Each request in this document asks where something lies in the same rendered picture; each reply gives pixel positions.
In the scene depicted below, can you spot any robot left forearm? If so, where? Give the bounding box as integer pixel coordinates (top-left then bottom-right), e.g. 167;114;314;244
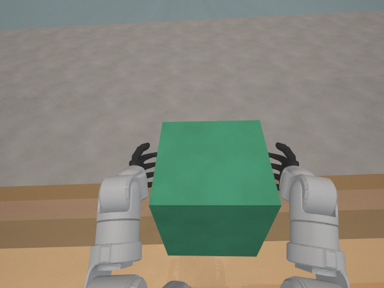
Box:
84;165;149;288

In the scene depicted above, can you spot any right robot hand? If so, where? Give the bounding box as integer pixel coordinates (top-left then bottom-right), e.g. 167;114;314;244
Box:
268;142;299;191

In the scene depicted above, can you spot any right robot upper arm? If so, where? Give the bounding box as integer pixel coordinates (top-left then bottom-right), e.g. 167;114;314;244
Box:
280;276;342;288

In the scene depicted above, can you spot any left robot upper arm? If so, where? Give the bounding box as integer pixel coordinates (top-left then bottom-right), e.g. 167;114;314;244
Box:
87;274;148;288

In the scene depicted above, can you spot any carton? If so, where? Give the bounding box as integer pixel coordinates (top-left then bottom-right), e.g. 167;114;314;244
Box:
149;120;281;257

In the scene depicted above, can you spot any left robot hand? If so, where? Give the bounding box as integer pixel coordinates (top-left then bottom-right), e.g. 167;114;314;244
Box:
129;143;157;188

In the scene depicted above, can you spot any robot right forearm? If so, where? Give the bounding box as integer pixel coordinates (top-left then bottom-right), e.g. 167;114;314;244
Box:
279;166;350;288

